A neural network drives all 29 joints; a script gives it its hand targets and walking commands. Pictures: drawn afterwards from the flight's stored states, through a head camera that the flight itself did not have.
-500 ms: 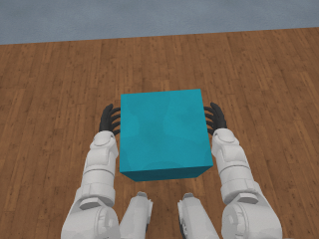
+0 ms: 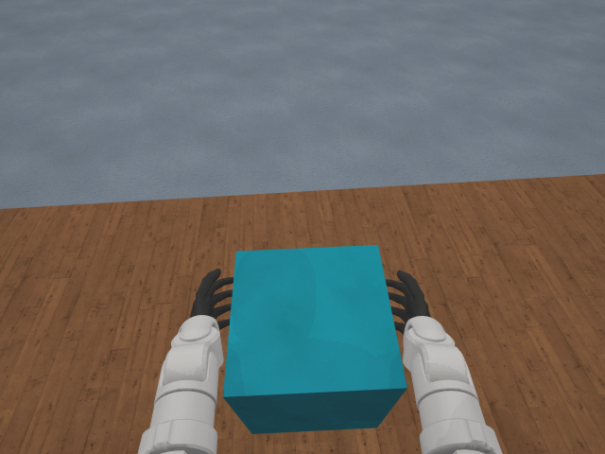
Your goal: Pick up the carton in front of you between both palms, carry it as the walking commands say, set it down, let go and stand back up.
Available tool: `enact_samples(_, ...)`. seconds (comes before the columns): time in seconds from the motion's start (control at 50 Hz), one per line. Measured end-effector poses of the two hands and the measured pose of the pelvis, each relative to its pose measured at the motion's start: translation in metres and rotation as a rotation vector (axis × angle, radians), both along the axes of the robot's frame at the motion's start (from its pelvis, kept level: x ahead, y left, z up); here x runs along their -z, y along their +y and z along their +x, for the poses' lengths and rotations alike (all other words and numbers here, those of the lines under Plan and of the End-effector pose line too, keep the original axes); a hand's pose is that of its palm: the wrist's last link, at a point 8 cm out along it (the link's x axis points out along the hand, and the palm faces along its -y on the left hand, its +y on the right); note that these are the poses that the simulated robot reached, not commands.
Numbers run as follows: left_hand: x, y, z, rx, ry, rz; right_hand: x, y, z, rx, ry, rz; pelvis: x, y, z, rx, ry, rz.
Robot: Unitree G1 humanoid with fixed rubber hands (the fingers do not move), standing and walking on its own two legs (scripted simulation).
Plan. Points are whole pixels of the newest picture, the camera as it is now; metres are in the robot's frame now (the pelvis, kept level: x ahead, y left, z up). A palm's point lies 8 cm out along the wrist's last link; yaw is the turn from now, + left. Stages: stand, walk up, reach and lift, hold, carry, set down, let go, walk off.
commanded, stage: reach and lift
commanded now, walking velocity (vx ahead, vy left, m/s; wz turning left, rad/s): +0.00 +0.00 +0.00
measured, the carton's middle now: (311, 345) +0.29 +0.00 -0.07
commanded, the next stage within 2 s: hold in 1.08 s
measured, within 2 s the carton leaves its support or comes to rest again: neither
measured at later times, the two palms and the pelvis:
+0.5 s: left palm (199, 315) +0.28 +0.15 +0.04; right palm (425, 318) +0.28 -0.15 +0.04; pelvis -0.02 +0.00 +0.01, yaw +0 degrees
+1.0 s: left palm (199, 307) +0.29 +0.15 +0.05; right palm (427, 310) +0.28 -0.15 +0.05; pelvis +0.00 +0.00 +0.02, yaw +0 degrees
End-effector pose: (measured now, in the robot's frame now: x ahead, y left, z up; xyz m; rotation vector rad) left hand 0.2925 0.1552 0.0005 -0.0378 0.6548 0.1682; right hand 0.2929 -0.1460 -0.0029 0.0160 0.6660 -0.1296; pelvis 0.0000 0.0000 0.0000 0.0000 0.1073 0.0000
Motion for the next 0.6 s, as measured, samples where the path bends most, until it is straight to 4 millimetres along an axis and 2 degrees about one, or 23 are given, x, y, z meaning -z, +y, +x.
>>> enact_samples(0.08,-0.021,-0.001,-0.004,0.02,-0.011,0.016,-0.021,-0.001,-0.006,-0.004,-0.011,-0.015,-0.007,0.001,0.001,-0.001,-0.07,-0.001)
enact_samples(0.16,-0.033,-0.002,-0.007,0.036,-0.001,0.029,-0.033,-0.002,-0.011,-0.009,-0.001,-0.027,-0.01,0.002,-0.003,-0.001,-0.125,0.0)
enact_samples(0.4,-0.036,-0.001,-0.012,0.033,0.019,0.026,-0.036,-0.001,-0.016,-0.01,0.02,-0.024,-0.008,0.003,-0.019,-0.001,-0.173,0.0)
enact_samples(0.6,-0.041,-0.002,-0.008,0.034,0.01,0.026,-0.042,-0.002,-0.012,-0.008,0.01,-0.023,-0.011,0.002,-0.015,-0.001,-0.176,0.0)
